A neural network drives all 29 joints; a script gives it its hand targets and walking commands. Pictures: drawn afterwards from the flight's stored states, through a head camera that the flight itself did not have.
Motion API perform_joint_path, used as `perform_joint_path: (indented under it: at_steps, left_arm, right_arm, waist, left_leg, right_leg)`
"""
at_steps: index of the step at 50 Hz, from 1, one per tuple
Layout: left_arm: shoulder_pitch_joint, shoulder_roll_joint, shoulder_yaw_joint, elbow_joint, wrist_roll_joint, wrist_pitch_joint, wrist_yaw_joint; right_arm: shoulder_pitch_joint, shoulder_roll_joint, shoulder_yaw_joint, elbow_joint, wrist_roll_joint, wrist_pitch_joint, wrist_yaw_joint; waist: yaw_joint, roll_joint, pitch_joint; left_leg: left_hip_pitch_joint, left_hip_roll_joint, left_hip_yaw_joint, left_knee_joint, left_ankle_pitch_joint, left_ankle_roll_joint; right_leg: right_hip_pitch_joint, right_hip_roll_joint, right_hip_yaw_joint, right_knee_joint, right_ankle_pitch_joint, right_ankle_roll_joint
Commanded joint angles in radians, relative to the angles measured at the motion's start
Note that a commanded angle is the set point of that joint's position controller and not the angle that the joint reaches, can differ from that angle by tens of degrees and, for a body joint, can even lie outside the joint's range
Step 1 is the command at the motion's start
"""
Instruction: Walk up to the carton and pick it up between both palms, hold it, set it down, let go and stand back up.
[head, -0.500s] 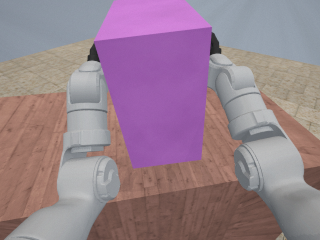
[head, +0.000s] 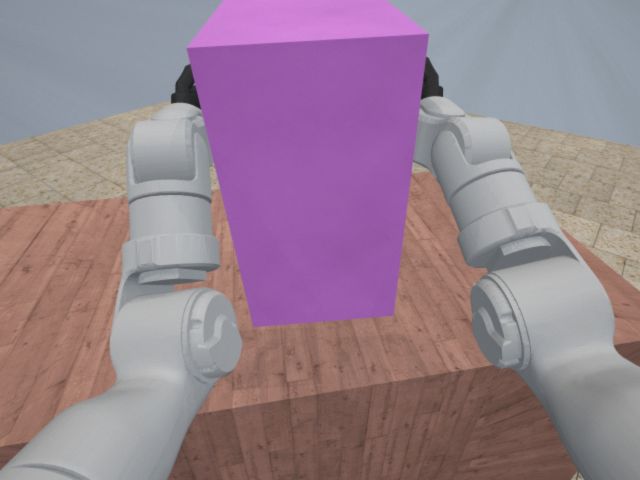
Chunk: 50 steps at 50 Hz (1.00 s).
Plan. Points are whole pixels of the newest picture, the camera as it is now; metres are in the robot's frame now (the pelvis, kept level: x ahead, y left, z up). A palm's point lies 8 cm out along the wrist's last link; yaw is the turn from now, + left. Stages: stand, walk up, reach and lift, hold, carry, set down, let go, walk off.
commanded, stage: hold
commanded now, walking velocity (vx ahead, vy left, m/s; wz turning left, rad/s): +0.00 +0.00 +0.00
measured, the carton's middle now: (310, 145) +0.39 +0.00 +0.30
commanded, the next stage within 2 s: none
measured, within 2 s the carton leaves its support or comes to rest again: neither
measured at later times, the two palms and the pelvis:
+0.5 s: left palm (188, 124) +0.37 +0.14 +0.33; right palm (420, 118) +0.37 -0.12 +0.33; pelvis -0.01 +0.00 +0.00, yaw +1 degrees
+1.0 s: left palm (189, 160) +0.38 +0.14 +0.29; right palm (408, 145) +0.38 -0.11 +0.30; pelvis -0.01 +0.00 +0.00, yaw +0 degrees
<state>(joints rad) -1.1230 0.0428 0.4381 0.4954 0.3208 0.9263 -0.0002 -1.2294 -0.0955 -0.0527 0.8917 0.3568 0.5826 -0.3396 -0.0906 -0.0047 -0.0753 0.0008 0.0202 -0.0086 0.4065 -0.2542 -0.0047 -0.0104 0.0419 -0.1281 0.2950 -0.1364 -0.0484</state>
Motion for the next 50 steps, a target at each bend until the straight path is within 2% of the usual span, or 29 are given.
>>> perform_joint_path:
  at_steps: [1, 14, 35, 36, 37, 38, 39, 40, 42, 43, 44, 45, 46, 48, 49, 50]
  left_arm:
    - [-0.724, -0.536, -0.274, 0.001, -0.109, -0.079, -0.124]
    - [-0.753, -0.539, -0.263, 0.039, -0.131, -0.102, -0.118]
    - [-0.733, -0.543, -0.292, -0.017, -0.134, -0.095, -0.114]
    - [-0.576, -0.509, -0.228, 0.123, -0.09, -0.081, -0.13]
    - [-0.59, -0.503, -0.23, 0.069, -0.087, -0.087, -0.146]
    - [-0.584, -0.513, -0.258, 0.018, -0.096, -0.091, -0.148]
    - [-0.591, -0.503, -0.24, 0.045, -0.085, -0.088, -0.148]
    - [-0.623, -0.546, -0.274, 0.0, -0.111, -0.094, -0.145]
    - [-0.595, -0.56, -0.293, -0.007, -0.118, -0.094, -0.139]
    - [-0.644, -0.58, -0.353, -0.124, -0.15, -0.11, -0.131]
    - [-0.631, -0.571, -0.337, -0.089, -0.138, -0.103, -0.128]
    - [-0.616, -0.577, -0.362, -0.115, -0.146, -0.098, -0.129]
    - [-0.63, -0.583, -0.375, -0.108, -0.161, -0.093, -0.128]
    - [-0.695, -0.602, -0.416, -0.156, -0.189, -0.103, -0.114]
    - [-0.694, -0.63, -0.449, -0.184, -0.206, -0.104, -0.104]
    - [-0.708, -0.633, -0.468, -0.172, -0.216, -0.105, -0.096]
  right_arm:
    - [-0.765, 0.629, 0.175, -0.241, 0.145, -0.006, 0.103]
    - [-0.8, 0.636, 0.162, -0.251, 0.143, -0.017, 0.101]
    - [-0.772, 0.637, 0.192, -0.287, 0.165, -0.009, 0.089]
    - [-0.662, 0.604, 0.151, -0.195, 0.123, 0.006, 0.091]
    - [-0.664, 0.627, 0.162, -0.212, 0.122, -0.002, 0.098]
    - [-0.674, 0.644, 0.188, -0.269, 0.142, -0.016, 0.103]
    - [-0.695, 0.615, 0.165, -0.262, 0.127, -0.017, 0.103]
    - [-0.719, 0.637, 0.181, -0.284, 0.122, -0.027, 0.106]
    - [-0.72, 0.649, 0.192, -0.323, 0.123, -0.04, 0.101]
    - [-0.728, 0.676, 0.226, -0.383, 0.148, -0.053, 0.098]
    - [-0.711, 0.666, 0.218, -0.356, 0.141, -0.046, 0.095]
    - [-0.688, 0.668, 0.231, -0.366, 0.143, -0.045, 0.091]
    - [-0.729, 0.663, 0.235, -0.402, 0.145, -0.049, 0.088]
    - [-0.753, 0.691, 0.231, -0.414, 0.141, -0.05, 0.091]
    - [-0.758, 0.687, 0.24, -0.442, 0.149, -0.052, 0.096]
    - [-0.776, 0.689, 0.24, -0.453, 0.139, -0.053, 0.097]
  waist:
    - [0.0, 0.046, -0.26]
    - [-0.004, 0.046, -0.302]
    - [-0.012, 0.055, -0.312]
    - [0.014, 0.025, -0.142]
    - [0.017, 0.001, -0.191]
    - [0.029, 0.005, -0.242]
    - [0.03, 0.016, -0.242]
    - [0.021, 0.027, -0.279]
    - [0.021, 0.03, -0.281]
    - [0.004, 0.046, -0.384]
    - [0.008, 0.038, -0.333]
    - [0.003, 0.038, -0.338]
    - [-0.008, 0.043, -0.359]
    - [-0.008, 0.053, -0.372]
    - [-0.018, 0.076, -0.406]
    - [-0.021, 0.069, -0.406]
  left_leg:
    - [-0.248, -0.047, -0.008, -0.104, 0.148, -0.053]
    - [-0.262, -0.05, -0.014, -0.097, 0.126, -0.051]
    - [-0.236, -0.053, -0.019, -0.084, 0.172, -0.061]
    - [-0.251, -0.063, -0.003, -0.122, 0.118, -0.021]
    - [-0.239, -0.069, 0.007, -0.124, 0.121, -0.011]
    - [-0.216, -0.069, -0.003, -0.115, 0.18, -0.013]
    - [-0.22, -0.067, -0.006, -0.111, 0.177, -0.016]
    - [-0.196, -0.059, -0.012, -0.104, 0.207, -0.023]
    - [-0.2, -0.063, -0.009, -0.086, 0.255, -0.022]
    - [-0.147, -0.067, -0.005, -0.058, 0.325, -0.029]
    - [-0.15, -0.071, -0.006, -0.06, 0.321, -0.029]
    - [-0.135, -0.072, -0.013, -0.052, 0.341, -0.035]
    - [-0.132, -0.071, -0.013, -0.05, 0.319, -0.035]
    - [-0.15, -0.065, -0.017, -0.056, 0.257, -0.03]
    - [-0.146, -0.065, -0.028, -0.057, 0.265, -0.032]
    - [-0.148, -0.061, -0.032, -0.059, 0.246, -0.032]
  right_leg:
    - [0.27, 0.004, 0.105, 0.012, 0.199, 0.088]
    - [0.259, 0.001, 0.106, 0.006, 0.177, 0.084]
    - [0.27, 0.003, 0.099, 0.015, 0.225, 0.094]
    - [0.181, -0.001, 0.115, -0.016, 0.137, 0.11]
    - [0.181, -0.007, 0.116, -0.027, 0.092, 0.117]
    - [0.193, -0.005, 0.122, -0.031, 0.108, 0.115]
    - [0.191, 0.003, 0.113, -0.023, 0.109, 0.111]
    - [0.19, 0.016, 0.099, -0.008, 0.136, 0.106]
    - [0.209, 0.022, 0.102, -0.005, 0.182, 0.103]
    - [0.229, 0.026, 0.101, 0.012, 0.258, 0.107]
    - [0.209, 0.03, 0.099, 0.007, 0.247, 0.106]
    - [0.209, 0.024, 0.105, 0.005, 0.272, 0.109]
    - [0.202, 0.026, 0.102, 0.011, 0.246, 0.11]
    - [0.181, 0.024, 0.1, 0.003, 0.169, 0.107]
    - [0.186, 0.028, 0.1, 0.011, 0.17, 0.102]
    - [0.174, 0.027, 0.104, 0.009, 0.165, 0.102]
